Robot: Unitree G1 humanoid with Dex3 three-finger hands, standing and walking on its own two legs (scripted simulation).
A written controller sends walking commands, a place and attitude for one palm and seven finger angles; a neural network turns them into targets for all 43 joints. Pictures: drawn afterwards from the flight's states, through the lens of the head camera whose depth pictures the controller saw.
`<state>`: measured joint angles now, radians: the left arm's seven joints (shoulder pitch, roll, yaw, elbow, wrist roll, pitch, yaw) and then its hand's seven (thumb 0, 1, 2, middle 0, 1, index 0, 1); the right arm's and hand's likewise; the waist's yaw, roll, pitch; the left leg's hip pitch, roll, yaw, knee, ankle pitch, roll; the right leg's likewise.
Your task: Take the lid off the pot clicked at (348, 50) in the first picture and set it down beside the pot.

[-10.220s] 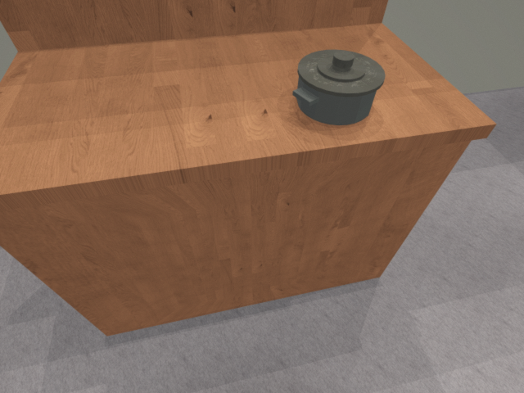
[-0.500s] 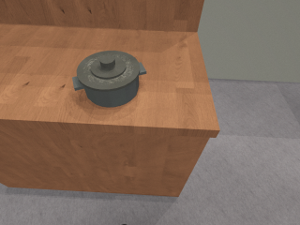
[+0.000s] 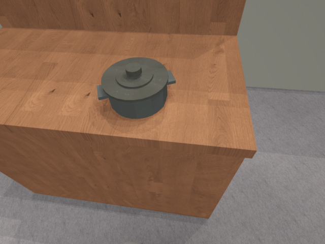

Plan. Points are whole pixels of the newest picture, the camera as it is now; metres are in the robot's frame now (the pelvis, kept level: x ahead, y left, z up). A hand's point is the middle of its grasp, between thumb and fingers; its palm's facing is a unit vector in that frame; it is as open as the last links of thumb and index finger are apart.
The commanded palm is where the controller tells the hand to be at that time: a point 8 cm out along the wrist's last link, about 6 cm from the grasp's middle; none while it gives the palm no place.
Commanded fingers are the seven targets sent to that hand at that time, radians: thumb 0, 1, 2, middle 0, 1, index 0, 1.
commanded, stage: come to a stop and stand still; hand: left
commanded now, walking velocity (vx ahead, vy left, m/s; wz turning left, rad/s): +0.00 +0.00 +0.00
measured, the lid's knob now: (133, 69) +0.50 +0.14 +0.15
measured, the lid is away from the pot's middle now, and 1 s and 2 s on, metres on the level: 0.00 0.00 0.00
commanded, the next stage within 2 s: look again from close up in 0.92 s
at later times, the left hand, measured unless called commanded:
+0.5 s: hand out of the picture +0.07 +0.21 -0.17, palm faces +0.04 -0.97 -0.22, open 7.3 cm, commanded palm none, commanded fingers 0.00 0.90 0.90 -0.20 -0.30 -0.20 -0.30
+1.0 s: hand out of the picture +0.05 +0.21 -0.17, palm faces +0.05 -0.98 -0.20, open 7.3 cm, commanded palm none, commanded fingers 0.00 0.90 0.90 -0.20 -0.30 -0.20 -0.30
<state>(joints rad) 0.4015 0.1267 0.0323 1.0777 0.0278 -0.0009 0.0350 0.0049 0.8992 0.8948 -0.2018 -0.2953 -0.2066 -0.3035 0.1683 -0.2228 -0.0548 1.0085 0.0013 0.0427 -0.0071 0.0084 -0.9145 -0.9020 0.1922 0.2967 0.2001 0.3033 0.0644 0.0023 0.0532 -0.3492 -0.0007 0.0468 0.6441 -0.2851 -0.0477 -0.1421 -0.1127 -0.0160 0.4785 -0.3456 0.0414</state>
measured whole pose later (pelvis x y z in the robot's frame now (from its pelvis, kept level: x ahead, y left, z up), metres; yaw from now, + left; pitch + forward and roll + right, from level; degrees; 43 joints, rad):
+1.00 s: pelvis +0.05 +0.03 +0.00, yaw +0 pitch +0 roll +0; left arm 0.24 0.15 0.01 1.13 0.00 0.00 0.04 0.01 0.91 0.90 -0.20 -0.29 -0.20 -0.30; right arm 0.25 -0.14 0.00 1.17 0.00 0.00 -0.04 0.01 -0.93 -0.90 0.20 0.30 0.20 0.30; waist 0.00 0.00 0.04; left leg -0.13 -0.01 0.06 0.39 -0.25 0.02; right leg -0.12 -0.03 -0.06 0.41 -0.29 0.00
